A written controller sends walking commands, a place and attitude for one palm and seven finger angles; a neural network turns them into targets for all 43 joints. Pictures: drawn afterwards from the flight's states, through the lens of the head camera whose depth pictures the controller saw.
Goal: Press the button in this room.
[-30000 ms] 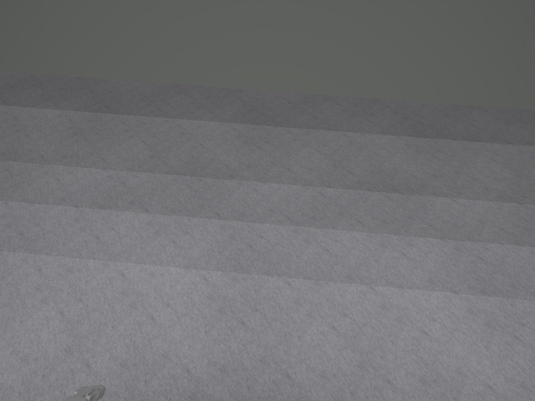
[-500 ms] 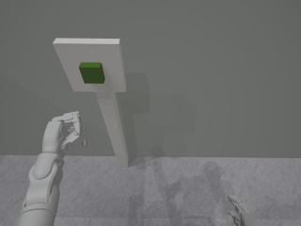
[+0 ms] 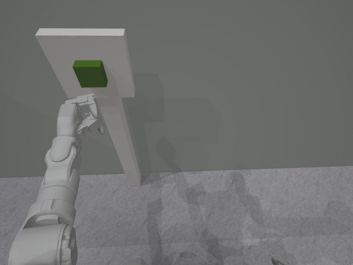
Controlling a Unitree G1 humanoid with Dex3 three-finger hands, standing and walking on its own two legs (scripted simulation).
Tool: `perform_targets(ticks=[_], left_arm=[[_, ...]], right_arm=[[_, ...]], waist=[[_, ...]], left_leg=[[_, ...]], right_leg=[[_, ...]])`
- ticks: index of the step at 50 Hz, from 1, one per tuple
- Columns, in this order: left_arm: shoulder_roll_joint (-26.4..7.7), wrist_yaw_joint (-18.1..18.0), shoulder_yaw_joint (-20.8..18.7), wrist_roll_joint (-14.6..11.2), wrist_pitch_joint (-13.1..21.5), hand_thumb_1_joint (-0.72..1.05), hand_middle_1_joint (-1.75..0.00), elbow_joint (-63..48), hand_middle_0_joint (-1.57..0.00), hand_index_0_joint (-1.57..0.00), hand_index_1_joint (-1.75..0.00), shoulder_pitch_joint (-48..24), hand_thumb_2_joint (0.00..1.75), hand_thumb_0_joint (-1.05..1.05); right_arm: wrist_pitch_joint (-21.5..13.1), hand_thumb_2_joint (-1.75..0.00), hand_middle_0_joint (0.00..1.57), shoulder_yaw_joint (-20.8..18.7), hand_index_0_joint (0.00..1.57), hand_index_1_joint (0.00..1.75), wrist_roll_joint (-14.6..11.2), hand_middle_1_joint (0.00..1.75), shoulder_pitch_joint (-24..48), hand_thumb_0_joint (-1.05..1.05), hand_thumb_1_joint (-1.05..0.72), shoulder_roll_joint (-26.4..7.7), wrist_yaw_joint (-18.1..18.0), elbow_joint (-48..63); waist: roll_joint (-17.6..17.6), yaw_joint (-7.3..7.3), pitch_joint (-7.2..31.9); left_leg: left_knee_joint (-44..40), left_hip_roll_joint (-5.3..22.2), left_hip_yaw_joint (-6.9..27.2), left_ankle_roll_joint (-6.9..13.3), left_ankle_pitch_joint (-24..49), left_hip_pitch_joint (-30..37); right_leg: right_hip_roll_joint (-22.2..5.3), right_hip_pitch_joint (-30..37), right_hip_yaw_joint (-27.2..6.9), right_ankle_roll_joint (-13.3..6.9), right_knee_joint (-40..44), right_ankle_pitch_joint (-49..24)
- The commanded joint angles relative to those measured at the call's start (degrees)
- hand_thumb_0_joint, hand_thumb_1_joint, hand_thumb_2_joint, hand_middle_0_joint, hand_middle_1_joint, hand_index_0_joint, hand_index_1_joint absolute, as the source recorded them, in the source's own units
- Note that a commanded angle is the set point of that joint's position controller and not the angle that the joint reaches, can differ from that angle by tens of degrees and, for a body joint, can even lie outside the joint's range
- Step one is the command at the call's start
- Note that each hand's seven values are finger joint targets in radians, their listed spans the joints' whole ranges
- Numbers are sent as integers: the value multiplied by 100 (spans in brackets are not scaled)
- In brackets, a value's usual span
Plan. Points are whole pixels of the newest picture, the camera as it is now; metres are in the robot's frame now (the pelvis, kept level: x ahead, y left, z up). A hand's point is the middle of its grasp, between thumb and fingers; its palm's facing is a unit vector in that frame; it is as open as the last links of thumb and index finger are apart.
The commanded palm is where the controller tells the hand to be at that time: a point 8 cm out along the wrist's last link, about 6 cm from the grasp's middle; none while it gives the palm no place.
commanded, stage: aim a knuckle at the button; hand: left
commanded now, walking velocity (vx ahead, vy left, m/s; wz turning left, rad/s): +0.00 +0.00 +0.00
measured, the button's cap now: (91, 73) +0.55 +0.21 +0.11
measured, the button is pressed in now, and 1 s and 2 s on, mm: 0 0 10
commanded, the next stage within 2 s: press the button with the knuckle in 0.84 s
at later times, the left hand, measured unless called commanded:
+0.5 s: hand (103, 111) +0.46 +0.18 +0.07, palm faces +0.06 -1.00 +0.00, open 3.1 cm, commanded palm +0.42 +0.23 +0.08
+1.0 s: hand (103, 113) +0.44 +0.17 +0.08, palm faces +0.04 -1.00 +0.00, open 3.1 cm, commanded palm +0.42 +0.23 +0.08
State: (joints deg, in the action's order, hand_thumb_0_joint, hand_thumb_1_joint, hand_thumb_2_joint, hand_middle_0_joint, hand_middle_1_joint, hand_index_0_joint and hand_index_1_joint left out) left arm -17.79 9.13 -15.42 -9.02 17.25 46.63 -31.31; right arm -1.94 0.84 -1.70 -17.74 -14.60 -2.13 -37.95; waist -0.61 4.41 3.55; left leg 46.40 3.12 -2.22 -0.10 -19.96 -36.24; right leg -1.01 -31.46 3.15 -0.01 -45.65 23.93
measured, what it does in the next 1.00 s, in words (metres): stands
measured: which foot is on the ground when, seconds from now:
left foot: down 0.00-1.00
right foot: down 0.00-1.00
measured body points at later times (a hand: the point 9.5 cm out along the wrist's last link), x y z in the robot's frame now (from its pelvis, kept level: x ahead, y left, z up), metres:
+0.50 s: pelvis +0.01 +0.00 -0.01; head +0.08 +0.01 +0.44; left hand +0.45 +0.23 +0.07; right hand +0.02 -0.26 -0.13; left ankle +0.03 +0.12 -0.70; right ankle -0.01 -0.12 -0.70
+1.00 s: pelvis +0.00 +0.00 -0.01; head +0.07 +0.01 +0.44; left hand +0.44 +0.23 +0.08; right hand +0.07 -0.26 -0.12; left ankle +0.03 +0.12 -0.70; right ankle -0.01 -0.12 -0.70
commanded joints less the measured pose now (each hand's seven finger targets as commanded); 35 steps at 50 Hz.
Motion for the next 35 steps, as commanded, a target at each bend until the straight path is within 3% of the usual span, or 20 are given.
perform_targets(ticks=[1, 3, 6, 7, 10, 13, 15, 19, 21, 23, 25, 27, 30, 31, 33, 35], left_arm=[[-1380, -61, -368, 12, 643, 90, -150, -667, -130, -130, -150, -2992, 90, 0], [-1423, -35, -373, 48, 712, 90, -150, -397, -130, -130, -150, -3257, 90, 0], [-1562, -1, -451, 121, 754, 90, -150, 139, -130, -130, -150, -3523, 90, 0], [-1752, 1, -607, 136, 756, 90, -150, 290, -130, -130, -150, -3595, 90, 0], [-1869, 86, -725, 152, 777, 90, -150, 381, -130, -130, -150, -3291, 90, 0], [-1644, 151, -617, 86, 809, 90, -150, 56, -130, -130, -150, -3080, 90, 0], [-1640, 141, -680, 31, 805, 90, -150, -116, -130, -130, -150, -2865, 90, 0], [-1620, 44, -636, 31, 740, 90, -150, -444, -130, -130, -150, -2910, 90, 0], [-1844, -24, -806, 60, 768, 90, -150, -602, -130, -130, -150, -2979, 90, 0], [-1858, -45, -794, 86, 811, 90, -150, -793, -130, -130, -150, -2960, 90, 0], [-1575, -24, -541, 82, 852, 90, -150, -998, -130, -130, -150, -3014, 90, 0], [-1317, -16, -362, 42, 789, 90, -150, -842, -130, -130, -150, -2888, 90, 0], [-1460, 20, -477, 2, 637, 90, -150, -460, -130, -130, -150, -2805, 90, 0], [-1526, 34, -555, -2, 607, 90, -150, -408, -130, -130, -150, -2714, 90, 0], [-1356, 68, -412, -11, 579, 90, -150, -429, -130, -130, -150, -2684, 90, 0], [-1413, 58, -463, -12, 654, 90, -150, -556, -130, -130, -150, -2732, 90, 0]], right_arm=[[-74, -90, 20, -342, 20, 30, 39, 30, -380, 0, -90, -867, -60, 464], [-26, -90, 20, -339, 20, 30, 59, 30, -453, 0, -90, -873, -49, 429], [49, -90, 20, -348, 20, 30, 80, 30, -606, 0, -90, -913, -22, 376], [76, -90, 20, -354, 20, 30, 95, 30, -667, 0, -90, -939, -15, 350], [173, -90, 20, -366, 20, 30, 117, 30, -742, 0, -90, -949, 15, 464], [260, -90, 20, -396, 20, 30, 116, 30, -788, 0, -90, -910, 74, 585], [313, -90, 20, -427, 20, 30, 114, 30, -818, 0, -90, -917, 89, 631], [370, -90, 20, -425, 20, 30, 68, 30, -773, 0, -90, -887, 81, 659], [379, -90, 20, -437, 20, 30, 76, 30, -785, 0, -90, -904, 59, 645], [368, -90, 20, -429, 20, 30, 68, 30, -748, 0, -90, -878, 37, 647], [336, -90, 20, -428, 20, 30, 59, 30, -712, 0, -90, -837, 45, 645], [315, -90, 20, -419, 20, 30, 43, 30, -683, 0, -90, -821, 58, 610], [324, -90, 20, -397, 20, 30, 38, 30, -673, 0, -90, -881, 41, 592], [326, -90, 20, -399, 20, 30, 35, 30, -650, 0, -90, -890, 42, 621], [330, -90, 20, -375, 20, 30, 26, 30, -581, 0, -90, -858, 47, 693], [324, -90, 20, -389, 20, 30, 39, 30, -578, 0, -90, -858, 46, 712]], waist=[[-119, 126, 1973], [-316, 159, 2057], [-165, 248, 2112], [-138, 236, 2100], [-303, 134, 2353], [-463, 64, 2615], [-252, 44, 2686], [-303, 89, 2377], [-204, 78, 2424], [-370, 86, 2474], [-607, 131, 2526], [-601, 159, 2379], [-232, 181, 2023], [-175, 108, 2078], [-222, 113, 2044], [-208, 88, 2145]], left_leg=[[-336, -228, 248, 141, 1267, 1435], [-275, -233, 236, 135, 1266, 1387], [-177, -219, 258, 158, 1219, 1203], [-154, -213, 259, 163, 1185, 1110], [-101, -221, 224, 166, 1373, 1084], [-64, -190, 202, 153, 1716, 1311], [-54, -179, 216, 165, 1880, 1316], [-127, -190, 144, 181, 1611, 1156], [-131, -189, 155, 195, 1596, 1183], [-142, -187, 146, 185, 1633, 1295], [-102, -171, 181, 164, 1813, 1583], [-132, -154, 212, 142, 1817, 1663], [-179, -179, 195, 172, 1524, 1329], [-192, -191, 185, 165, 1481, 1273], [-196, -212, 155, 176, 1457, 1257], [-153, -209, 175, 179, 1597, 1339]], right_leg=[[244, -29, -146, -64, 505, -1740], [245, -108, -165, -67, 456, -1737], [273, -255, -168, -51, 385, -1680], [272, -261, -172, -51, 377, -1646], [286, -137, -183, -75, 284, -1834], [321, -101, -157, -79, 235, -2080], [348, 16, -135, -82, 215, -2247], [353, 30, -163, -49, 320, -2154], [356, 105, -186, -43, 333, -2172], [348, 120, -191, -54, 336, -2185], [366, -29, -165, -83, 311, -2220], [379, -165, -110, -87, 344, -2139], [361, -106, -120, -72, 420, -2043], [351, -48, -128, -65, 408, -2035], [334, -43, -140, -62, 432, -2052], [339, -4, -151, -77, 385, -2158]])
